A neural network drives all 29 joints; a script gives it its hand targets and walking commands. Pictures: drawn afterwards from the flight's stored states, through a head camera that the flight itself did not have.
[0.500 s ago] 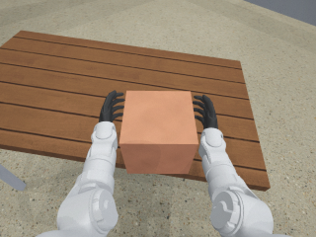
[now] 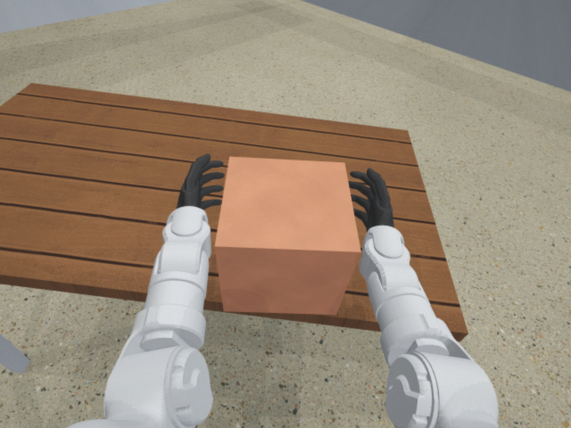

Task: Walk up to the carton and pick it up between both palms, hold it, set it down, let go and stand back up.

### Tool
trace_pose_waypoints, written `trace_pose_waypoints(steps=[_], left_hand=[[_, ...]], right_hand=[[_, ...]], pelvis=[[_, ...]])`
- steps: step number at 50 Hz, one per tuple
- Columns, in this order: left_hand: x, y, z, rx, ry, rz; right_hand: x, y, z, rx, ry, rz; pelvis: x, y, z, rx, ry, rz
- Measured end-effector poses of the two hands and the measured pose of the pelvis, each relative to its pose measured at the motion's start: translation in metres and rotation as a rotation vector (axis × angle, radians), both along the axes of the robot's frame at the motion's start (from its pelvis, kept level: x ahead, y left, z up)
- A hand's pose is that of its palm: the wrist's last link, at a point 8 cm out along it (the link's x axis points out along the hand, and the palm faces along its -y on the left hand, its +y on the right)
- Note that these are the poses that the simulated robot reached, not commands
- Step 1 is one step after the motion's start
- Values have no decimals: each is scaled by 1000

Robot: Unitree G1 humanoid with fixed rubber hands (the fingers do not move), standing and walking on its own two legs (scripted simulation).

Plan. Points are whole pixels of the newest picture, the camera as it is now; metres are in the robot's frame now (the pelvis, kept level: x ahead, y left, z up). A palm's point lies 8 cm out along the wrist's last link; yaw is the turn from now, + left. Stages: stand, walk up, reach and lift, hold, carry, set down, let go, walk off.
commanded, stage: reach and lift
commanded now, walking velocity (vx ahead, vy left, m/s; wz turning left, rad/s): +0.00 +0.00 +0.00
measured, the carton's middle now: (283, 237) +0.39 +0.02 +0.05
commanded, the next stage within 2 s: hold in 1.40 s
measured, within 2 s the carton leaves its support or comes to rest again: neither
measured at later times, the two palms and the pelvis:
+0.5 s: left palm (191, 194) +0.36 +0.15 +0.15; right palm (391, 218) +0.36 -0.12 +0.14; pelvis +0.00 +0.00 +0.00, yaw +3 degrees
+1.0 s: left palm (190, 188) +0.37 +0.15 +0.16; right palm (391, 211) +0.37 -0.12 +0.15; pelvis +0.00 +0.00 +0.00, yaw +3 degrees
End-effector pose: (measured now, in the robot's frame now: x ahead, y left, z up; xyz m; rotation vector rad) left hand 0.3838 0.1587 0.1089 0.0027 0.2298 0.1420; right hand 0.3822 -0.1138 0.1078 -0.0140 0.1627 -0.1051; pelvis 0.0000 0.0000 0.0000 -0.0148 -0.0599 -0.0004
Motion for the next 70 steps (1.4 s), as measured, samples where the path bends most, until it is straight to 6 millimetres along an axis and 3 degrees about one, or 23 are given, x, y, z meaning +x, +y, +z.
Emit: trace_pose_waypoints(steps=[17, 27, 34, 38, 51, 61, 70], left_hand=[[-12, 5, 10, 31, 6, -3], [-21, -11, 50, 82, -55, -21], [-22, -15, 47, 75, 17, -31], [-23, -11, 52, 79, -11, -14], [-16, -5, 53, 72, -15, -12], [-26, -8, 58, 98, -50, -23], [-34, -7, 54, 84, -11, -17]], right_hand=[[-11, 5, 8, 2, -7, 6], [-24, -11, 38, -5, -71, -10], [-28, -14, 29, 15, -4, -19], [-25, -11, 35, 22, -37, -5], [-15, -6, 41, 12, -46, 5], [-26, -8, 45, 18, -87, -2], [-34, -7, 34, 10, -55, 1]], pelvis=[[-1, 2, 0, -3, -41, 22], [-3, 3, -1, -3, -89, 45], [-11, 1, -1, 6, -90, 20], [-13, 0, -1, 4, -78, 20], [0, -4, -1, 5, -102, 50], [4, 3, -2, -2, -134, 43], [-9, 5, -2, 0, -131, 30]])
